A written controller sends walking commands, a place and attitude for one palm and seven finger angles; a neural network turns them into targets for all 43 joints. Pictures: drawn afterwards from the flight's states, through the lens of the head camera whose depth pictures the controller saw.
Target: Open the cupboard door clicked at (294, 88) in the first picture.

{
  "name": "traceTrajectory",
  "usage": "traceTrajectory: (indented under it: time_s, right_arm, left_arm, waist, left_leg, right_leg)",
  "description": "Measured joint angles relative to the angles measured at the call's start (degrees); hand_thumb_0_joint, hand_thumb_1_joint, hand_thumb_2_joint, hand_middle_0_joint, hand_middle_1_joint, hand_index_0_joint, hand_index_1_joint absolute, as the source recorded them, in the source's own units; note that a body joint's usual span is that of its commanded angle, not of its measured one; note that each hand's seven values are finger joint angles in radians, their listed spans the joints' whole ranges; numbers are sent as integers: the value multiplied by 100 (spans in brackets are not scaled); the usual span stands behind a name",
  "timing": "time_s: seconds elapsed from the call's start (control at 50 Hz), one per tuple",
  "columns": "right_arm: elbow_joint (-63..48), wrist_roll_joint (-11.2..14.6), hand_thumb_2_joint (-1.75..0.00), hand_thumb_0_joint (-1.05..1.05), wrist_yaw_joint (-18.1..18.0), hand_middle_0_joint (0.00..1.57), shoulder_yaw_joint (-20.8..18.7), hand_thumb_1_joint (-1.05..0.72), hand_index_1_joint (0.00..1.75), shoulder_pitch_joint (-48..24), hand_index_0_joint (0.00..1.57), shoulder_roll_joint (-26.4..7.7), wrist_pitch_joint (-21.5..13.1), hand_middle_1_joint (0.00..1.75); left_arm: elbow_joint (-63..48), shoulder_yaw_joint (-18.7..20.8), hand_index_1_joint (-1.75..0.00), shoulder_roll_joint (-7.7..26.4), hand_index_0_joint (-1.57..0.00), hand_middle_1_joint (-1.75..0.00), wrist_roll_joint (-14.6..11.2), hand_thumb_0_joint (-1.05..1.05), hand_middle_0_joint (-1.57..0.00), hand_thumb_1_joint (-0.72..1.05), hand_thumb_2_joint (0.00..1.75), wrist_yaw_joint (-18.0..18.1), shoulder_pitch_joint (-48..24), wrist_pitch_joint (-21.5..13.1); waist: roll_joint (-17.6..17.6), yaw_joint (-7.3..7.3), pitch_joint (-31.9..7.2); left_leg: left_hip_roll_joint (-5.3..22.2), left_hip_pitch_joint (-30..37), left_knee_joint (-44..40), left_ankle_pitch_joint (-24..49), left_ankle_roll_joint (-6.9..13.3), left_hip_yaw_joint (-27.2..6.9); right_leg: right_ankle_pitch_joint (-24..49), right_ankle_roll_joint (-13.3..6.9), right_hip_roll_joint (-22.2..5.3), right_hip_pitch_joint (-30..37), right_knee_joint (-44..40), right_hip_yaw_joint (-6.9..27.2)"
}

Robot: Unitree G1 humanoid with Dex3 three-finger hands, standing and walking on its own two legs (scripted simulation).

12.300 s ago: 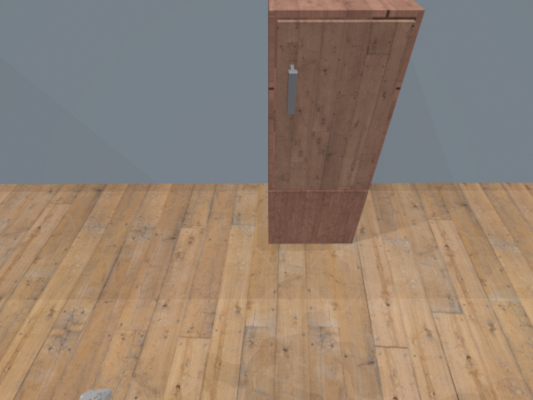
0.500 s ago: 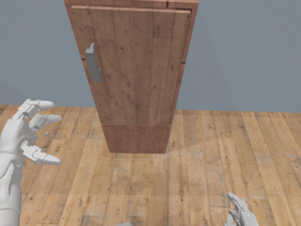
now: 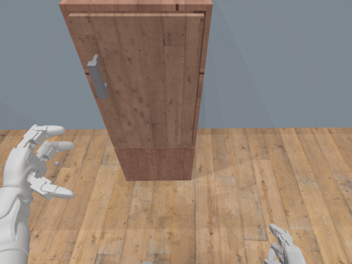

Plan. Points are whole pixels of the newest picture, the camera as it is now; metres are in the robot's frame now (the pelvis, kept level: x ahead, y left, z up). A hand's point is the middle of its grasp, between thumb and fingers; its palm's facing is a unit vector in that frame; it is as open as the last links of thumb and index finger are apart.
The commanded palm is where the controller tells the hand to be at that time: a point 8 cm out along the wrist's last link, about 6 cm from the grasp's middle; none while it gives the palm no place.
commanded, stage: move the hooked fingers beside the handle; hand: left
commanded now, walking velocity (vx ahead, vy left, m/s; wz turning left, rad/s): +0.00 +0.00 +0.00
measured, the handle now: (99, 76) +0.62 +0.29 +0.07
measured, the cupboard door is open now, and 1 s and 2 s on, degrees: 0 0 0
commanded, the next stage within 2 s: none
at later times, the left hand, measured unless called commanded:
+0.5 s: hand (66, 134) +0.38 +0.29 +0.08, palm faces +0.09 -1.00 +0.00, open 13.9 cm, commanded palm +0.35 +0.34 +0.08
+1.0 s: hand (68, 113) +0.45 +0.32 +0.08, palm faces +0.07 -1.00 +0.02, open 14.0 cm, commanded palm +0.43 +0.36 +0.07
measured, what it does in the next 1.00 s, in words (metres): stands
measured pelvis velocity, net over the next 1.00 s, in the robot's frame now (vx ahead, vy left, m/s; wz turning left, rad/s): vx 0.00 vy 0.03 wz -0.04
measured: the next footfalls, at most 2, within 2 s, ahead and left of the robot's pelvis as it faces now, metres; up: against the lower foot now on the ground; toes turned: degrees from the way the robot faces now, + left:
none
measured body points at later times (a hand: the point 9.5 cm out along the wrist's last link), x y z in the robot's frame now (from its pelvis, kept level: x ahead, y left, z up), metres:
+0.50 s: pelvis +0.00 +0.01 -0.01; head +0.07 +0.01 +0.44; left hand +0.37 +0.35 +0.08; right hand +0.11 -0.26 -0.10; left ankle +0.02 +0.12 -0.70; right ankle +0.01 -0.11 -0.70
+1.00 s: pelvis +0.00 +0.03 -0.02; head +0.10 +0.06 +0.42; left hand +0.44 +0.37 +0.08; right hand +0.06 -0.24 -0.11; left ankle +0.02 +0.12 -0.70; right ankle +0.01 -0.11 -0.70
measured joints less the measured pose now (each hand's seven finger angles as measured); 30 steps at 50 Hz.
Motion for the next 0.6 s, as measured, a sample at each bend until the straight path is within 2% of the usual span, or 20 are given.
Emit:
traceTrajectory:
  time_s: [0.12,0.22,0.34,0.46,0.6]
  right_arm:
    - [-11,-8,-90,1,-21,20,9,-90,30,-58,20,-34,-9,30]
    - [102,0,-90,1,-85,20,29,-90,30,-119,20,-59,9,30]
    - [200,2,-90,1,-100,20,11,-90,30,-46,20,-79,69,30]
    - [154,-19,-90,1,-14,20,-26,-90,30,191,20,-113,216,30]
    - [164,-60,-90,1,65,20,-86,-90,30,447,20,-120,388,30]
  left_arm:
    - [224,-10,-120,5,-31,-120,113,-1,-30,-50,30,12,-161,-21]
    - [817,103,-120,181,-31,-120,212,-1,-30,-50,30,25,-822,-162]
    - [1489,134,-120,491,-30,-120,319,-1,-30,-50,30,-156,-1573,-177]
    - [2004,340,-120,678,-31,-120,350,-1,-30,-50,30,-256,-1847,-130]
    - [2334,577,-120,850,-30,-119,495,-1,-30,-50,30,-209,-2074,-415]
  waist:
    - [-5,16,49]
    - [-61,-10,157]
    - [-102,-128,149]
    - [-119,-261,46]
    - [-170,-313,46]
  left_leg:
    - [10,-50,24,14,-27,-19]
    - [23,-183,132,-3,-47,-73]
    - [37,-375,203,-29,-31,-54]
    - [47,-483,196,-74,21,82]
    - [50,-681,315,-153,84,128]
  right_leg:
    - [-8,-27,10,-59,51,-16]
    - [-27,-47,22,-164,134,-65]
    - [-20,-38,36,-352,171,-43]
    - [-16,18,43,-516,171,92]
    - [-35,75,44,-696,218,142]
